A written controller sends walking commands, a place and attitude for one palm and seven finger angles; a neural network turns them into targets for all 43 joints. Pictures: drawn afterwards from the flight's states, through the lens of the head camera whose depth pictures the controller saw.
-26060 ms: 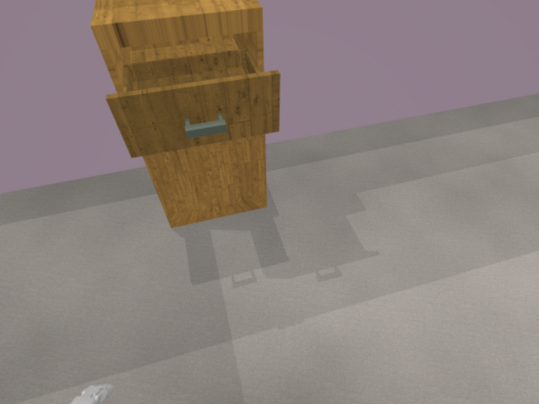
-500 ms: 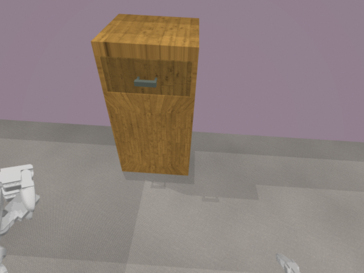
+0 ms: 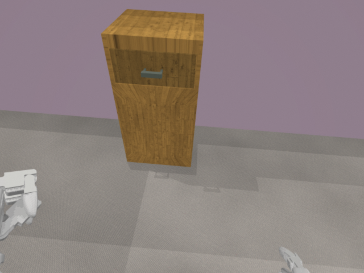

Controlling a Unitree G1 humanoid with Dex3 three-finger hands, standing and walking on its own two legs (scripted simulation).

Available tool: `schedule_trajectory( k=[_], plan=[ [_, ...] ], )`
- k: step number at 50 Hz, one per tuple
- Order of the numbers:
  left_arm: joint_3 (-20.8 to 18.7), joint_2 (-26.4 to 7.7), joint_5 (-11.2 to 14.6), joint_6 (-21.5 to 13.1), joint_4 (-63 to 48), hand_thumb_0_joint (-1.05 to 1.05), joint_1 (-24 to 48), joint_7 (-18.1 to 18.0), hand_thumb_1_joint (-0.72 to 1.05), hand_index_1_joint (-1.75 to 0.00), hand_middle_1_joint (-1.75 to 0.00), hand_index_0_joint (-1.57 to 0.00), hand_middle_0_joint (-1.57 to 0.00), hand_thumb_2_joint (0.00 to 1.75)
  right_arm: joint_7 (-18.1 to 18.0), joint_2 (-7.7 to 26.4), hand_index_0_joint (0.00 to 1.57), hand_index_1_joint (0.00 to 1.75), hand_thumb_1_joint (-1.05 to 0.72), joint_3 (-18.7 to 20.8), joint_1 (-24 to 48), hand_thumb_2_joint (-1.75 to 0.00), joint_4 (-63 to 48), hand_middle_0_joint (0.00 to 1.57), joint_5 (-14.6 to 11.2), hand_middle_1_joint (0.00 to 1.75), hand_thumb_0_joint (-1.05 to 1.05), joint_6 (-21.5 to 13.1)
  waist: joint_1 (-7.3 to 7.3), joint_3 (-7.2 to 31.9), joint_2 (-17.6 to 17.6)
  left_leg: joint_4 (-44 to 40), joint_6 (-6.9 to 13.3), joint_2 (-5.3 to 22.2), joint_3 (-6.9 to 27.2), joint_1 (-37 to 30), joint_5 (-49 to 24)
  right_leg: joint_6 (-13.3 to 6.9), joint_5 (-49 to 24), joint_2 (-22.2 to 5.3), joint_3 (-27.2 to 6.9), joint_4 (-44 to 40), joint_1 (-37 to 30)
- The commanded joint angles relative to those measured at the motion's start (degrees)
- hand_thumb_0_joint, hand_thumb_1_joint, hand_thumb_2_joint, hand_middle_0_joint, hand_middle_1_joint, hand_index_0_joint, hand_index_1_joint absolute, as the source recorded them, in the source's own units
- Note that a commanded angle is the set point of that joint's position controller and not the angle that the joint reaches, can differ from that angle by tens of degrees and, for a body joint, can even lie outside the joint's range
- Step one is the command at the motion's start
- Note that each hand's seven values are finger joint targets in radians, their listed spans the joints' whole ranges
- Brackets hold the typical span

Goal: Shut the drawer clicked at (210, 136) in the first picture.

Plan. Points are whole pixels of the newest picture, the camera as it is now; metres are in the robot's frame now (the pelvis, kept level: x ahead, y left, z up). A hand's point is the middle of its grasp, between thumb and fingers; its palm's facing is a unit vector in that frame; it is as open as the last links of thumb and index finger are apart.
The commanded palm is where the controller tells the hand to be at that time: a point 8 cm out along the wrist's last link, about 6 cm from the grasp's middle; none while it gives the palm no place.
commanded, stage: stop stepping back and stand still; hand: left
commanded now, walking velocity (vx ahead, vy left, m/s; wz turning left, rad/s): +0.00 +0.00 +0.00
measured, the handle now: (152, 72) +1.01 +0.21 -0.04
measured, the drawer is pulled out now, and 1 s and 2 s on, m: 0.00 0.00 0.00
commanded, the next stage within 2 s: let the arm hang, fingers relaxed in 0.34 s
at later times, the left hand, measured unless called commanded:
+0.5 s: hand (30, 224) +0.17 +0.27 +0.11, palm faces +0.33 -0.81 -0.48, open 3.2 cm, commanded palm none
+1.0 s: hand out of the picture -0.09 +0.24 -0.17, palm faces +0.07 -0.95 -0.30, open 5.1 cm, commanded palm none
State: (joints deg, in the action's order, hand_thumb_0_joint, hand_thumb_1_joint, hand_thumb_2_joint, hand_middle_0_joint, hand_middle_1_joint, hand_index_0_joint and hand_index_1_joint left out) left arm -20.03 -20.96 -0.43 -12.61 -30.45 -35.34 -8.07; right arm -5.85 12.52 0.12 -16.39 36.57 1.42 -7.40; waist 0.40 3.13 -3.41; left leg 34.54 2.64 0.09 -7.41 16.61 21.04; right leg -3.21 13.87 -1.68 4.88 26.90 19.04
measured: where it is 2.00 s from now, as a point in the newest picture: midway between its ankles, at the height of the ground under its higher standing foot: outside the picture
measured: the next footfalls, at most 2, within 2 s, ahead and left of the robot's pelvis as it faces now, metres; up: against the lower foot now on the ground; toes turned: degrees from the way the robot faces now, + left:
left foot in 0.02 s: +0.05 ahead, +0.13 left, +0.00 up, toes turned +5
right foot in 0.22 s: +0.04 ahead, -0.11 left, +0.00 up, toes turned +6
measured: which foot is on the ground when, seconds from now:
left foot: up 0.00-0.00, down 0.02-1.00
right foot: down 0.00-0.02, up 0.04-0.20, down 0.22-1.00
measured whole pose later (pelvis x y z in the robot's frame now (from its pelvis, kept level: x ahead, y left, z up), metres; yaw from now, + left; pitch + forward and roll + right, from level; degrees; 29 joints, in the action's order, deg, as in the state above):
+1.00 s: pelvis -0.05 +0.02 -0.01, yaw +5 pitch -2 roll -1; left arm -0.5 -16.3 -1.2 1.7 61.4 -18.3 -0.4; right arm -0.1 15.4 1.8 -14.8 59.6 1.0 2.1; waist 0.5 -4.1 1.7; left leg 26.9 1.3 -0.1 -0.2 17.0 8.3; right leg 0.4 11.5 -0.2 -0.4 25.7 13.3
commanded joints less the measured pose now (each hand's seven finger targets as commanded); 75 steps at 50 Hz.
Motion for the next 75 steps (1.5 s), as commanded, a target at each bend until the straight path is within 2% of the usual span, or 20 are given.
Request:
schedule_trajectory(
  k=[1,2,3,4,8,9,11,13,17,20,21,22,23,25,28,29,32,36,52,75],
  plan=[
    [-5.4,-8.5,-0.2,-3.4,-13.9,0.0,8.9,-1.8,0.9,-1.6,-1.6,-1.4,-1.4,0.9,-0.6,7.6,0.2,0.3,-0.9,1.9,5.9,-0.9,-9.5,0.2,0.4,0.3,0.0,-3.5,-1.77,-3.7,24.0,-26.8,7.7,16.6,25.9,-5.3,22.8,3.7,15.9,1.7,-2.0,19.9,11.6],
    [-6.0,-9.8,-0.8,-3.2,-13.1,0.0,9.1,-1.9,0.9,-1.6,-1.6,-1.4,-1.4,0.9,-0.4,6.0,0.2,0.3,-0.9,1.9,6.6,-0.9,-10.6,0.2,-0.2,0.3,0.0,-3.6,-2.12,-5.1,21.6,-28.2,10.9,21.3,30.6,0.8,19.9,4.5,13.9,1.7,-3.3,33.1,10.8],
    [-10.0,-13.6,-1.6,-3.1,-14.3,0.0,8.8,-1.4,0.9,-1.6,-1.6,-1.4,-1.4,0.9,0.1,6.4,0.2,0.3,-0.9,3.3,7.9,-0.9,-9.9,0.2,0.4,0.3,0.0,-3.3,0.77,2.0,14.5,-20.7,9.4,17.2,18.5,0.6,-1.4,4.8,13.6,1.8,-4.9,38.3,4.1],
    [-8.2,-10.8,0.3,-3.0,-12.2,0.0,6.7,-0.9,0.9,-1.6,-1.6,-1.4,-1.4,0.9,1.0,5.1,0.2,0.3,-0.9,2.5,6.4,-0.9,-9.8,0.2,-0.9,0.3,0.0,-3.6,-1.05,-1.0,13.9,-21.2,9.1,16.8,21.8,0.0,3.5,4.6,12.9,1.4,-3.7,34.9,8.5],
    [-7.7,-10.1,0.2,-2.1,-8.3,0.0,1.6,-0.9,0.9,-1.6,-1.6,-1.4,-1.4,0.9,1.4,5.6,0.2,0.3,-0.9,1.8,9.1,-0.9,-10.7,0.2,-1.9,0.3,0.0,-2.2,0.05,-7.9,13.0,-20.2,3.4,12.2,12.0,18.8,15.5,3.7,9.8,-0.1,-0.1,10.8,-10.3],
    [-8.3,-11.1,-0.1,-2.1,-7.3,0.0,2.5,-1.0,0.9,-1.6,-1.6,-1.4,-1.4,0.9,1.2,5.8,0.2,0.3,-0.9,1.8,9.5,-0.9,-10.7,0.2,-1.6,0.3,0.0,-1.4,-0.03,-8.7,8.8,-14.9,1.7,9.7,9.5,21.7,15.6,2.7,10.6,-0.8,-3.1,3.7,-13.0],
    [-8.2,-12.5,0.8,-1.5,-9.4,0.0,5.7,-0.5,0.9,-1.6,-1.6,-1.4,-1.4,0.9,1.4,5.4,0.2,0.3,-0.9,2.7,9.9,-0.9,-11.1,0.2,-1.4,0.3,0.0,-0.7,-0.35,-7.8,-13.2,13.8,-2.1,0.0,5.1,13.7,5.8,-4.8,28.4,-15.8,-30.8,-19.1,2.4],
    [-9.1,-14.7,1.0,-2.4,-13.6,0.0,12.7,-1.0,0.9,-1.6,-1.6,-1.4,-1.4,0.9,1.8,5.4,0.2,0.3,-0.9,2.2,9.3,-0.9,-9.4,0.2,-0.8,0.3,0.0,-1.6,-1.7,-4.1,-9.1,19.1,-2.7,2.9,7.0,8.8,1.6,-6.9,20.1,-19.4,-29.4,-19.1,4.3],
    [-7.6,-10.3,1.0,-1.8,-13.9,0.0,4.3,-1.3,0.9,-1.6,-1.6,-1.4,-1.4,0.9,0.4,4.6,0.2,0.3,-0.9,1.7,8.1,-0.9,-8.5,0.2,-0.7,0.3,0.0,-3.0,-1.4,1.8,-2.0,-2.6,-1.1,1.4,4.2,-6.5,-3.7,-2.4,11.7,-10.1,-13.3,-7.9,2.7],
    [-7.5,-9.9,0.4,-3.7,-17.4,0.0,3.9,-1.7,0.9,-1.6,-1.6,-1.4,-1.4,0.9,-0.2,6.2,0.2,0.3,-0.9,1.3,8.6,-0.9,-9.5,0.2,-0.4,0.3,0.0,-3.9,-0.24,-0.1,16.6,-18.9,2.4,11.6,18.7,-3.5,1.2,3.1,6.8,-1.6,-6.0,5.6,0.7],
    [-7.8,-10.2,0.2,-3.7,-17.0,0.0,4.2,-1.9,0.9,-1.6,-1.6,-1.4,-1.4,0.9,-0.1,6.2,0.2,0.3,-0.9,1.3,9.0,-0.9,-10.0,0.2,-0.9,0.3,0.0,-4.0,0.22,-0.9,15.8,-20.7,3.2,13.4,20.5,1.1,0.7,4.0,3.8,-0.3,-4.0,7.6,-3.2],
    [14.7,-0.8,-2.5,5.1,33.5,0.0,9.1,6.1,0.9,-1.6,-1.6,-1.4,-1.4,0.9,5.2,18.1,0.2,0.3,-0.9,6.5,9.9,-0.9,4.8,0.2,-0.6,0.3,0.0,-6.5,-5.09,-4.9,17.1,-11.7,4.1,13.3,20.7,4.0,-16.4,4.1,0.8,-1.5,-4.1,15.3,6.2],
    [11.1,-1.9,-2.1,11.7,33.5,0.0,12.7,7.4,0.9,-1.56,-1.56,-1.36,-1.36,0.9,5.9,15.7,0.2,0.3,-0.9,6.1,6.7,-0.9,3.5,0.2,-1.0,0.3,0.0,-0.3,-3.2,-4.7,14.4,-12.8,4.7,13.2,20.9,7.0,-26.4,3.3,8.2,-2.1,-6.7,14.9,3.7],
    [12.6,1.1,-1.6,13.3,36.0,0.0,12.9,7.5,0.9,-1.47,-1.47,-1.28,-1.28,0.9,5.5,12.1,0.2,0.3,-0.9,4.4,6.7,-0.9,2.8,0.2,-0.6,0.3,0.0,1.6,-2.05,-1.7,7.0,-11.4,5.2,13.8,20.6,6.7,-29.3,3.5,12.2,-0.3,-6.5,15.5,1.5],
    [13.6,-2.2,-1.9,11.5,47.0,0.0,14.1,7.4,0.9,-1.34,-1.34,-1.16,-1.16,0.9,5.4,11.6,0.2,0.3,-0.9,3.3,5.4,-0.9,3.7,0.2,-0.7,0.3,0.0,2.6,-0.18,6.8,-10.5,-3.4,0.8,6.1,13.7,0.6,-28.5,1.4,-15.8,-3.2,-9.5,3.8,-9.3],
    [13.9,-3.7,-1.7,11.3,50.8,0.0,16.0,7.5,0.9,-1.3,-1.3,-1.12,-1.12,0.9,5.6,11.4,0.2,0.3,-0.9,3.4,4.8,-0.9,4.7,0.2,-0.8,0.3,0.0,3.0,-0.98,7.1,-11.0,-2.7,-0.3,3.8,11.5,-0.1,-24.2,0.2,-21.3,-5.6,-11.5,3.2,-9.6],
    [15.3,-5.3,-1.0,12.2,60.4,0.0,21.6,7.5,0.9,-1.17,-1.17,-1.0,-1.0,0.9,6.1,13.6,0.2,0.3,-0.9,3.5,7.3,-0.9,7.0,0.2,-0.2,0.3,0.0,5.1,-1.2,1.9,3.2,-8.7,0.5,5.1,13.9,0.2,-17.0,1.1,-4.2,-3.2,-10.1,1.8,-5.1],
    [17.3,-4.7,-0.8,12.6,71.4,0.0,22.3,7.5,0.9,-0.99,-0.99,-0.84,-0.84,0.9,6.1,12.1,0.2,0.3,-0.9,2.5,8.8,-0.9,10.6,0.2,0.0,0.3,0.0,6.9,-0.87,-3.6,9.2,-14.6,-0.3,4.5,14.2,0.7,-1.1,0.8,8.1,-2.4,-11.1,-4.2,-2.6],
    [17.4,-4.7,-0.6,12.4,89.8,0.0,20.9,7.4,0.9,-0.3,-0.3,-0.2,-0.2,0.9,5.0,11.8,0.2,0.3,-0.9,3.5,2.0,-0.9,21.6,0.2,-0.3,0.3,0.0,7.9,-0.84,-6.4,3.8,-16.4,-0.2,5.1,14.5,-2.8,2.4,-0.1,12.8,-2.5,-10.9,-9.8,-0.2],
    [17.3,-5.8,-0.4,11.1,91.4,0.0,28.3,7.1,0.9,-0.3,-0.3,-0.2,-0.2,0.9,5.1,12.9,0.2,0.3,-0.9,3.1,7.0,-0.9,24.8,0.2,-0.4,0.3,0.0,6.3,-0.92,-2.9,4.5,-17.2,-0.7,5.9,13.4,-7.8,-13.5,1.0,-1.8,-4.3,-10.5,-9.4,-7.4]
  ],
)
